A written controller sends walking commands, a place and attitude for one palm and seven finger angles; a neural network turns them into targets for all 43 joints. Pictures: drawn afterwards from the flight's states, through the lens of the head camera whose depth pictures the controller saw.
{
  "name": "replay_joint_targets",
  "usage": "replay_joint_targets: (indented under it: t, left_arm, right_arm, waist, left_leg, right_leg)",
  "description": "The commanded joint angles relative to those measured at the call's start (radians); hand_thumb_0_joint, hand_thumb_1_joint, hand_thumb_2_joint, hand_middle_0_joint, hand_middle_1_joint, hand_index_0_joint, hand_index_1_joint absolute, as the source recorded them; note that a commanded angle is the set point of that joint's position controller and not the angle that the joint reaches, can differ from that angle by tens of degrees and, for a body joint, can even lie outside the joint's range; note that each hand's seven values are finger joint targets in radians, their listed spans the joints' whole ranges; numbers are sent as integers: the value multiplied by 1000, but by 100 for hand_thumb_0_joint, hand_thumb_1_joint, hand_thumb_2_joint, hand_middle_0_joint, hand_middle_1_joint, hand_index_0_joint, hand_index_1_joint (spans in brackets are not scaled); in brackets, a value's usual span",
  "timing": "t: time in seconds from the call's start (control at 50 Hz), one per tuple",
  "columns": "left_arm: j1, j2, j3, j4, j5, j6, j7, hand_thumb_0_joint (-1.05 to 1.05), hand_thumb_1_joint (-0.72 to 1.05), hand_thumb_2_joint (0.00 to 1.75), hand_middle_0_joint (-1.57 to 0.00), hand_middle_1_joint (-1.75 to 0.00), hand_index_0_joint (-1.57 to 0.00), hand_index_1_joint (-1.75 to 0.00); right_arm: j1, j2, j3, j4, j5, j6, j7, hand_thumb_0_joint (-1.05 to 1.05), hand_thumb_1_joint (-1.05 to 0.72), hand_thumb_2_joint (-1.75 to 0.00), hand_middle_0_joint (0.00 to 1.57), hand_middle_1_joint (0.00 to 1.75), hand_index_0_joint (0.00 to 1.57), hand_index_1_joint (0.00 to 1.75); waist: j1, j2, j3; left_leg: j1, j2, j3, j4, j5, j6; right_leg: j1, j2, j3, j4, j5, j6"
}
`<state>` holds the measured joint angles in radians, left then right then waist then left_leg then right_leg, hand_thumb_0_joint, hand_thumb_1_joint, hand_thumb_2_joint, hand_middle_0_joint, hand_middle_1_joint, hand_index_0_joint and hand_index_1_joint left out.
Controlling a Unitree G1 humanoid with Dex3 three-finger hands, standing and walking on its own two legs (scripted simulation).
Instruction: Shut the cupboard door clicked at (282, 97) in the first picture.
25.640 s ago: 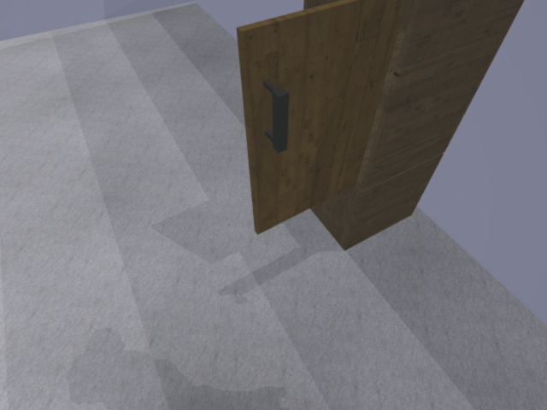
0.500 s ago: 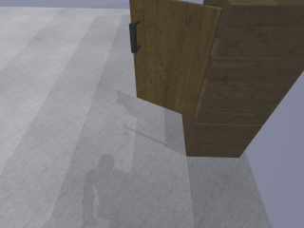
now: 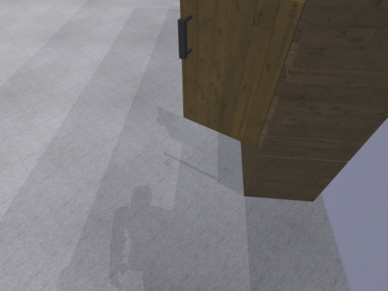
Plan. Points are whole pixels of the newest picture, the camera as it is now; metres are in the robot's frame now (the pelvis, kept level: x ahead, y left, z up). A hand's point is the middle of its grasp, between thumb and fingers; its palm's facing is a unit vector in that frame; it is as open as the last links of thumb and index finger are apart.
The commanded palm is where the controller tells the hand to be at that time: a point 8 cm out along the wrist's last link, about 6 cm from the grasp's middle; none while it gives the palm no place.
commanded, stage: walk to a spot facing it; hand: left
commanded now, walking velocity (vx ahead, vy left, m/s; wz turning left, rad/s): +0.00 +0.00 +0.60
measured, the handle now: (186, 37) +0.89 +0.07 +0.09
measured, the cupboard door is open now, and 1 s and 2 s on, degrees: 64 64 64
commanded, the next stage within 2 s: turn to face it in 1.80 s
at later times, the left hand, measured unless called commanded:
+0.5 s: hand out of the picture +0.05 +0.24 -0.15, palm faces +0.31 -0.91 -0.27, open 7.4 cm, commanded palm none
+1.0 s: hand out of the picture -0.12 +0.18 -0.18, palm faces +0.63 -0.73 -0.27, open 7.4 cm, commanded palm none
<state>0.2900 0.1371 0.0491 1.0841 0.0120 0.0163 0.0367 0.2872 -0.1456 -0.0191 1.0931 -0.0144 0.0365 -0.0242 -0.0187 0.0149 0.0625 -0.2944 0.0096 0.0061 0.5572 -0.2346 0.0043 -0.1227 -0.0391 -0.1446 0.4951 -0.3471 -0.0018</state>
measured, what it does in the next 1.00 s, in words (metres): steps on the spot, turning left: right foot, then left foot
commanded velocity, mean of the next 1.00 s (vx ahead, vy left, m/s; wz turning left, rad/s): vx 0.02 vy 0.00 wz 0.60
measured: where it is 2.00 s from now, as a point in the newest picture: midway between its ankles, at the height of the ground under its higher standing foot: outside the picture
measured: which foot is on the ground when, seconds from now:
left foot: down 0.00-0.56, up 0.58-0.90, down 0.92-1.00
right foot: down 0.00-0.12, up 0.14-0.56, down 0.58-0.92, up 0.94-1.00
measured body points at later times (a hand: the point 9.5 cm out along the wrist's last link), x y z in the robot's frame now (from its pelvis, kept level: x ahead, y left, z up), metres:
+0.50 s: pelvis -0.01 -0.01 +0.01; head +0.04 +0.01 +0.45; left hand +0.03 +0.28 -0.13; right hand +0.11 -0.25 -0.13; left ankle +0.03 +0.10 -0.73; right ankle +0.01 -0.17 -0.70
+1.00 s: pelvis -0.01 -0.01 -0.01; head +0.03 +0.04 +0.43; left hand -0.15 +0.22 -0.16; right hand +0.24 -0.15 -0.14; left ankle -0.08 +0.08 -0.73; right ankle +0.03 -0.16 -0.68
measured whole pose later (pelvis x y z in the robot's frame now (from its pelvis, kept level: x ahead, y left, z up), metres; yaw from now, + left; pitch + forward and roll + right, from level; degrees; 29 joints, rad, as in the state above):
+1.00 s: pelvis -0.01 -0.01 -0.01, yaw +38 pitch +1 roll +1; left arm 0.24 0.25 0.07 0.90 0.02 0.07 0.03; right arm 0.12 -0.23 -0.05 0.87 -0.02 0.03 0.02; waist 0.01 -0.05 0.14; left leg -0.33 -0.01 0.03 0.63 -0.32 0.02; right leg -0.39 -0.13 -0.08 1.02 -0.56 0.06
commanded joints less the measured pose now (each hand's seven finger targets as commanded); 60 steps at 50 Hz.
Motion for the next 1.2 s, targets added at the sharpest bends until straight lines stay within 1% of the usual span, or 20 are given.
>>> replay_joint_targets:
  t: [0.0, 0.06, 0.08, 0.1, 0.12, 0.18, 0.24, 0.48, 0.52, 0.54, 0.56, 0.6, 0.66, 0.78, 0.86, 0.9, 0.92, 0.98, 1.12, 1.18]
  left_arm:
    - [39, 191, 50, -81, 17, -7, 9, 0, 90, 90, -20, -30, -20, -30]
    - [-20, 213, 62, -119, 19, -3, 9, 0, 90, 90, -20, -30, -20, -30]
    - [-18, 203, 63, -134, 10, 2, 3, 0, 90, 90, -20, -30, -20, -30]
    - [15, 145, 55, -161, -6, 7, 0, 0, 90, 90, -20, -30, -20, -30]
    - [-43, 149, 44, -192, 0, 15, 5, 0, 90, 90, -20, -30, -20, -30]
    - [-116, 166, 55, -207, 13, 22, -3, 0, 90, 90, -20, -30, -20, -30]
    - [-104, 162, 54, -211, 14, 10, -16, 0, 90, 90, -20, -30, -20, -30]
    - [-27, 194, 53, -255, 7, 19, -13, 0, 90, 90, -20, -30, -20, -30]
    - [63, 270, 74, -245, 17, 7, -6, 0, 90, 90, -20, -30, -20, -30]
    - [26, 374, 90, -273, 35, -2, 2, 0, 90, 90, -20, -30, -20, -30]
    - [-99, 333, 68, -298, 22, 2, 9, 0, 90, 90, -20, -30, -20, -30]
    - [-215, 264, 52, -329, 17, -10, 5, 0, 90, 90, -20, -30, -20, -30]
    - [-146, 239, 42, -301, 17, -25, 5, 0, 90, 90, -20, -30, -20, -30]
    - [31, 311, 70, -248, 22, -18, 1, 0, 90, 90, -20, -30, -20, -30]
    - [9, 299, 70, -256, 8, -13, -7, 0, 90, 90, -20, -30, -20, -30]
    - [-47, 176, 32, -327, 1, -4, -12, 0, 90, 90, -20, -30, -20, -30]
    - [-93, 204, 37, -342, 8, 8, -6, 0, 90, 90, -20, -30, -20, -30]
    - [-136, 199, 47, -314, 8, 13, -15, 0, 90, 90, -20, -30, -20, -30]
    - [-120, 177, 43, -308, 15, -7, -54, 0, 90, 90, -20, -30, -20, -30]
    - [0, 187, 52, -272, 18, -20, -60, 0, 90, 90, -20, -30, -20, -30]
  right_arm:
    - [-27, -91, -35, -103, -3, 1, 6, 0, -90, -90, 20, 30, 20, 30]
    - [-5, -109, -41, -126, 0, -3, 19, 0, -90, -90, 20, 30, 20, 30]
    - [66, -144, -45, -118, -6, -12, 20, 0, -90, -90, 20, 30, 20, 30]
    - [120, -227, -56, -114, -19, -21, 10, 0, -90, -90, 20, 30, 20, 30]
    - [153, -257, -64, -95, -18, -13, -4, 0, -90, -90, 20, 30, 20, 30]
    - [58, -247, -63, -143, -21, -18, -10, 0, -90, -90, 20, 30, 20, 30]
    - [12, -243, -62, -169, -17, -29, -13, 0, -90, -90, 20, 30, 20, 30]
    - [-94, -283, -103, -241, -18, 10, 14, 0, -90, -90, 20, 30, 20, 30]
    - [-118, -216, -101, -264, -2, 18, 20, 0, -90, -90, 20, 30, 20, 30]
    - [-93, -160, -97, -277, 6, 12, 22, 0, -90, -90, 20, 30, 20, 30]
    - [-111, -216, -108, -270, -11, 15, 27, 0, -90, -90, 20, 30, 20, 30]
    - [-41, -175, -97, -257, -18, 27, 42, 0, -90, -90, 20, 30, 20, 30]
    - [-84, -179, -83, -271, -3, 17, 52, 0, -90, -90, 20, 30, 20, 30]
    - [-200, -145, -54, -305, 4, 9, 56, 0, -90, -90, 20, 30, 20, 30]
    - [-67, -202, -67, -267, -1, -6, 53, 0, -90, -90, 20, 30, 20, 30]
    - [72, -383, -111, -234, -5, -13, 32, 0, -90, -90, 20, 30, 20, 30]
    - [95, -367, -105, -216, -8, -6, 25, 0, -90, -90, 20, 30, 20, 30]
    - [-44, -297, -81, -259, -19, -13, 6, 0, -90, -90, 20, 30, 20, 30]
    - [-82, -297, -81, -266, -23, -23, 17, 0, -90, -90, 20, 30, 20, 30]
    - [-134, -286, -85, -276, -17, -21, 19, 0, -90, -90, 20, 30, 20, 30]
  waist:
    - [24, -192, 28]
    - [-9, -116, 34]
    - [-31, 59, -13]
    - [-34, 349, -41]
    - [-59, 301, -78]
    - [-29, 128, -39]
    - [-3, 47, -92]
    - [29, 187, -112]
    - [71, -4, -121]
    - [70, -298, -114]
    - [24, -197, -24]
    - [-51, -154, -33]
    - [-27, -214, -40]
    - [63, -247, -75]
    - [-15, -145, -144]
    - [-90, 309, -237]
    - [-94, 181, -221]
    - [-49, 167, -108]
    - [-20, 167, -48]
    - [48, 142, -47]
  left_leg:
    - [-145, 33, 38, 279, -189, -20]
    - [-59, 75, 30, 89, -81, -15]
    - [39, 117, -87, -67, 276, 27]
    - [135, 295, -416, -166, 670, 140]
    - [151, 361, -482, -228, 633, 208]
    - [24, 295, -463, -299, 81, 152]
    - [94, 227, -387, -281, 144, 135]
    - [-72, 99, -418, -273, -53, 96]
    - [-284, -30, -302, -69, -213, 6]
    - [-388, -164, -105, 297, -279, -67]
    - [-343, -77, -129, 540, -316, -46]
    - [-308, -40, -98, 684, -199, -52]
    - [-308, -6, -22, 577, -186, -72]
    - [-185, -19, 89, 201, -214, -54]
    - [148, -6, 59, -115, 101, -20]
    - [407, 407, -440, -137, 874, 214]
    - [350, 409, -360, -127, 748, 243]
    - [169, 268, -301, -185, 335, 170]
    - [66, 174, -332, -265, -227, 152]
    - [-112, 123, -320, -189, -340, 124]
  right_leg:
    - [-29, -323, 146, -128, 408, -174]
    - [-70, -316, 38, 37, 477, -121]
    - [-136, -219, -33, 220, 364, -39]
    - [-296, -54, -60, 456, -98, 48]
    - [-342, -13, 74, 603, -338, 37]
    - [-397, -46, 176, 682, -139, 30]
    - [-413, -30, 176, 636, -26, 53]
    - [-87, 81, 117, 99, -19, 43]
    - [121, -76, 269, -211, -66, -17]
    - [74, -381, 625, -360, -215, -140]
    - [-150, -451, 575, -355, -174, -170]
    - [-179, -308, 393, -266, 16, -150]
    - [-15, -250, 184, -119, 531, -133]
    - [129, -286, 118, 1, 778, -106]
    - [-40, -256, 28, 218, 620, -14]
    - [-457, -62, 32, 600, -339, 84]
    - [-448, -84, 124, 660, -314, 61]
    - [-440, -84, 156, 645, -139, 67]
    - [-324, -3, 75, 281, -86, 64]
    - [-65, 44, 39, 85, 22, 64]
